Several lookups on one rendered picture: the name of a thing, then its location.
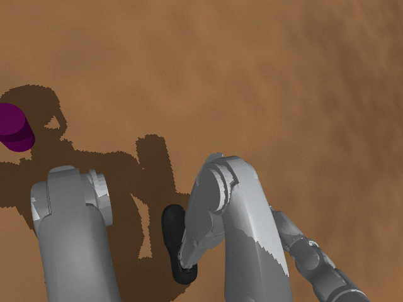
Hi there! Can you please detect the right robot arm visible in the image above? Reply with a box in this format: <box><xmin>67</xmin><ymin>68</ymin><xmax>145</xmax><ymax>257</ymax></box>
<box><xmin>289</xmin><ymin>238</ymin><xmax>371</xmax><ymax>302</ymax></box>

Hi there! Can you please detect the right robot hand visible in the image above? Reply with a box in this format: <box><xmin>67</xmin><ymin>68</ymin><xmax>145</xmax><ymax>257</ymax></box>
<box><xmin>269</xmin><ymin>205</ymin><xmax>306</xmax><ymax>253</ymax></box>

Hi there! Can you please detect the right robot foot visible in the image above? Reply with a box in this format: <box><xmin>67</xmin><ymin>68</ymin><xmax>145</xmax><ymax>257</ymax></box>
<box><xmin>161</xmin><ymin>204</ymin><xmax>198</xmax><ymax>285</ymax></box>

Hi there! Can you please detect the can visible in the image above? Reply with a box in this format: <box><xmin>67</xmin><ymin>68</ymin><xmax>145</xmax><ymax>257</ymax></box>
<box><xmin>0</xmin><ymin>103</ymin><xmax>35</xmax><ymax>152</ymax></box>

